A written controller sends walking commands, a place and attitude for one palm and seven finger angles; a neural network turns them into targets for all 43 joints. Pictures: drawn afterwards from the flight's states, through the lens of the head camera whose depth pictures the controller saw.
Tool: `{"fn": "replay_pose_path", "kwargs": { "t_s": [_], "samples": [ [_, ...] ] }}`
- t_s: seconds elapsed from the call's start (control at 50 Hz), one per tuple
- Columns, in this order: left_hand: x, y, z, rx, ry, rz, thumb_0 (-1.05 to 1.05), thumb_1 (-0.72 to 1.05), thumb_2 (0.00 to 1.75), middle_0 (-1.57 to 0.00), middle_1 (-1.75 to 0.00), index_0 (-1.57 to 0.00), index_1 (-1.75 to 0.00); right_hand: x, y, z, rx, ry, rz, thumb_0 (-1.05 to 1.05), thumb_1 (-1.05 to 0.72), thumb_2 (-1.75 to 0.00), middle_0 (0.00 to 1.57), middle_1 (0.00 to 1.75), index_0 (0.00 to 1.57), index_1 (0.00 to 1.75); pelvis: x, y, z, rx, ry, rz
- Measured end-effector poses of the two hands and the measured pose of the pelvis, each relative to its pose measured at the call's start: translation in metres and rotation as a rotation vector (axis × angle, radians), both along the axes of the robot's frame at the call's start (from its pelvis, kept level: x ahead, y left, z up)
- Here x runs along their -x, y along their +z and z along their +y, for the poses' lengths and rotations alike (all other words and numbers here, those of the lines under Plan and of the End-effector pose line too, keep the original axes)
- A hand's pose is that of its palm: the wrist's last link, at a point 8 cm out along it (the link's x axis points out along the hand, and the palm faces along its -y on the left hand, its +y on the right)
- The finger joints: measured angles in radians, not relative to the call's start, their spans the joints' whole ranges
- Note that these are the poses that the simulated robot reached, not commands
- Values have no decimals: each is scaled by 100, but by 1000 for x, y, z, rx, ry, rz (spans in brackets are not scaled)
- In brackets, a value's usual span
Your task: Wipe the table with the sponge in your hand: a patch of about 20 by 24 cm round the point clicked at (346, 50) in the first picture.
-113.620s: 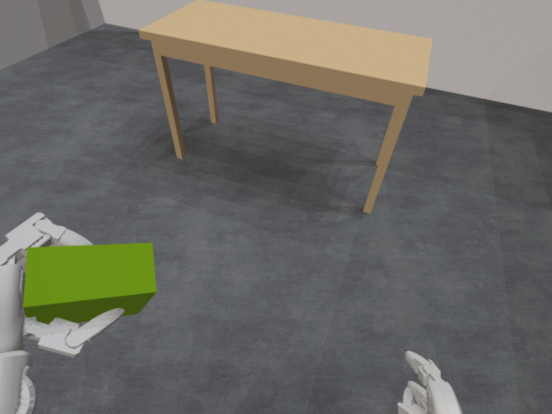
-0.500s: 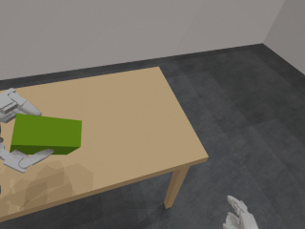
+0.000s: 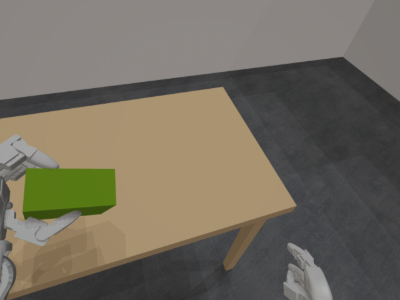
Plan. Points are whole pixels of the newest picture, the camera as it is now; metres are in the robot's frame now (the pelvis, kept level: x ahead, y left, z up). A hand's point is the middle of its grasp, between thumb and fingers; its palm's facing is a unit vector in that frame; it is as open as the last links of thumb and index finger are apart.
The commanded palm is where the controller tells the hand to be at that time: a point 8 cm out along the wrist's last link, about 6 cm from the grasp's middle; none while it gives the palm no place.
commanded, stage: come to a stop and stand still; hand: left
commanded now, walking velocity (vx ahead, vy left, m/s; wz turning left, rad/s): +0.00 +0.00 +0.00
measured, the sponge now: (82, 194) +0.24 +0.22 +0.12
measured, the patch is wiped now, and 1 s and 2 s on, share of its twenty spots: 0.00 0.00 0.00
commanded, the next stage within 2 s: look again from close up in 0.62 s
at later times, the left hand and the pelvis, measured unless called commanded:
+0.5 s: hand (24, 202) +0.21 +0.28 +0.15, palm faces +0.36 -0.85 -0.39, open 9.9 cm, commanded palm +0.15 +0.31 +0.17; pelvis -0.01 +0.03 +0.00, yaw +0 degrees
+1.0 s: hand (54, 199) +0.22 +0.25 +0.15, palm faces +0.34 -0.86 -0.39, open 9.9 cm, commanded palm +0.16 +0.28 +0.17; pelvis +0.00 +0.00 +0.00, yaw +0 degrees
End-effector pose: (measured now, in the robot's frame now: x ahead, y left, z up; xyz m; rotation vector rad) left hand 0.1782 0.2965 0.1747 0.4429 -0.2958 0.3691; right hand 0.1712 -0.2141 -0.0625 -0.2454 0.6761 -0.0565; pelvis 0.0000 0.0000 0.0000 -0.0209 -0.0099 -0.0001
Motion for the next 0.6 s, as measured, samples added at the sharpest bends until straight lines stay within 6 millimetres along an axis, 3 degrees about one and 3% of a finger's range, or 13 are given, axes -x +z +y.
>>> {"fn": "replay_pose_path", "kwargs": {
  "t_s": [0.14,0.26,0.34,0.44,0.6],
  "samples": [
    [0,-18,6,40,-52,52,-1,-53,105,-78,-139,-79,-139,-9,12,25,2,21,-51,2,-90,-90,21,30,21,30,3,0,16,5,2,-5],
    [5,-8,20,-14,-53,23,-1,-54,105,-78,-139,-79,-139,-5,13,35,14,32,-50,2,-90,-90,21,30,21,30,8,0,25,9,7,-5],
    [10,-1,26,-33,-41,6,-1,-54,105,-78,-139,-79,-139,2,8,37,12,29,-24,2,-90,-90,21,30,21,30,10,0,29,10,6,-4],
    [12,-8,29,-15,-26,40,-1,-54,105,-78,-140,-79,-139,14,0,35,6,10,13,2,-90,-90,21,30,21,30,12,0,33,9,3,-5],
    [10,-13,18,-17,-44,68,-1,-54,105,-78,-140,-79,-139,26,-5,26,4,-15,34,2,-90,-90,21,30,21,30,15,0,28,5,4,-10]
  ]
}}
